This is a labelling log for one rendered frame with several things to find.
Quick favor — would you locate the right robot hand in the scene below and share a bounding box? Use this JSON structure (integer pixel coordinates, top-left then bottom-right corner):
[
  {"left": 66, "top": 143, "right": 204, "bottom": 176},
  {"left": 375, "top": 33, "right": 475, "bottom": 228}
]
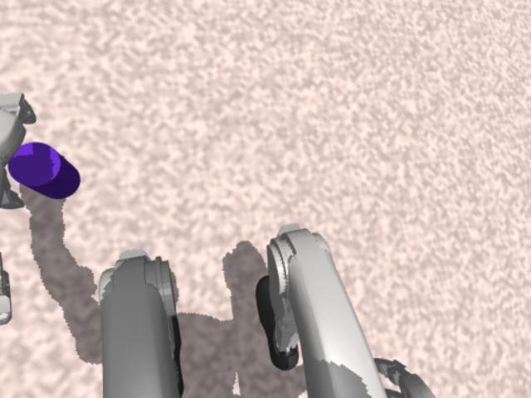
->
[{"left": 374, "top": 358, "right": 435, "bottom": 398}]

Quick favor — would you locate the right robot foot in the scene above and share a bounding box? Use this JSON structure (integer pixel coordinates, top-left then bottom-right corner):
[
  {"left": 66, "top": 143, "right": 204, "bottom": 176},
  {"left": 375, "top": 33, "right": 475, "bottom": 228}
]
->
[{"left": 256, "top": 275, "right": 299, "bottom": 371}]

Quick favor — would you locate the can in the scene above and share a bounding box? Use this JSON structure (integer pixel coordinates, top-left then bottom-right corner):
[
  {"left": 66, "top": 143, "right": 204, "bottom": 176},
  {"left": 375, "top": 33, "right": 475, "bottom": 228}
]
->
[{"left": 7, "top": 142, "right": 80, "bottom": 199}]

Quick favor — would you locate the left robot hand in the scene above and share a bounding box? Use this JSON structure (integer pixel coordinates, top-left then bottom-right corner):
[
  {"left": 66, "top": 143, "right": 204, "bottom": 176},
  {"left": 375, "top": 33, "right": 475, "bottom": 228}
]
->
[{"left": 0, "top": 93, "right": 37, "bottom": 209}]

